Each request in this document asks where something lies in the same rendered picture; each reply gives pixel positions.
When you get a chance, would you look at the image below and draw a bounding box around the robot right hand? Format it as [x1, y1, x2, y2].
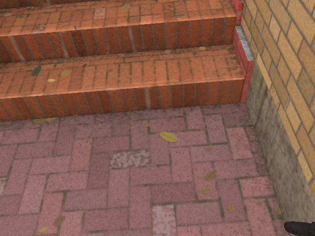
[283, 221, 315, 236]

